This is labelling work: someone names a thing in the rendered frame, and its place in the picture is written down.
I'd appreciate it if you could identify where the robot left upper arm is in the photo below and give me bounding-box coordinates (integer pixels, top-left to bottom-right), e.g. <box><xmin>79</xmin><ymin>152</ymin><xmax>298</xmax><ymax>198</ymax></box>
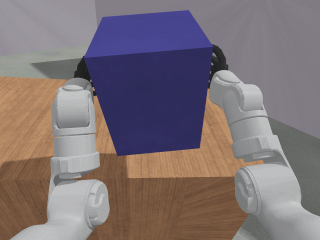
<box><xmin>10</xmin><ymin>179</ymin><xmax>110</xmax><ymax>240</ymax></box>

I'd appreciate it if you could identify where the robot right forearm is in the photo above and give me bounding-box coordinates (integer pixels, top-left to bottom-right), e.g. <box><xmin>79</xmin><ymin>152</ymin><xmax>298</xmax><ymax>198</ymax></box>
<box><xmin>209</xmin><ymin>70</ymin><xmax>302</xmax><ymax>202</ymax></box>

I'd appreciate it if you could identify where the carton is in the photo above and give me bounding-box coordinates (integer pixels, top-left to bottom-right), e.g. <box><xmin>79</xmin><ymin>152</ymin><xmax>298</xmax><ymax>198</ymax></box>
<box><xmin>84</xmin><ymin>10</ymin><xmax>214</xmax><ymax>156</ymax></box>

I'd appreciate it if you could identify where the robot left hand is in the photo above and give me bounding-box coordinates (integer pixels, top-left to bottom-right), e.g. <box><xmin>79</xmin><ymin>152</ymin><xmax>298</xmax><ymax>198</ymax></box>
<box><xmin>73</xmin><ymin>56</ymin><xmax>96</xmax><ymax>96</ymax></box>

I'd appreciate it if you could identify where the robot right upper arm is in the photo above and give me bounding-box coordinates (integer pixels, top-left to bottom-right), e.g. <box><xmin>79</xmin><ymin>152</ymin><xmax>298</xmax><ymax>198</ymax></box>
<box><xmin>234</xmin><ymin>161</ymin><xmax>320</xmax><ymax>240</ymax></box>

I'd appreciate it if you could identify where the robot right hand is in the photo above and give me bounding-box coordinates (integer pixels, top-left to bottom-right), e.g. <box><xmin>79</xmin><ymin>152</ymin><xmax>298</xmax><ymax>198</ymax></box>
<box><xmin>208</xmin><ymin>44</ymin><xmax>229</xmax><ymax>89</ymax></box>

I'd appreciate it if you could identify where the pedestal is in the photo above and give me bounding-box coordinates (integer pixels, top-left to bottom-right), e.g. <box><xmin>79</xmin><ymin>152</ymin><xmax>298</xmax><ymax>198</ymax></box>
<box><xmin>0</xmin><ymin>76</ymin><xmax>264</xmax><ymax>240</ymax></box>

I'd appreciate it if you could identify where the robot left forearm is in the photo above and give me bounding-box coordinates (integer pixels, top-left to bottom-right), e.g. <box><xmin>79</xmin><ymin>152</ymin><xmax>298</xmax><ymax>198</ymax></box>
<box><xmin>46</xmin><ymin>77</ymin><xmax>100</xmax><ymax>219</ymax></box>

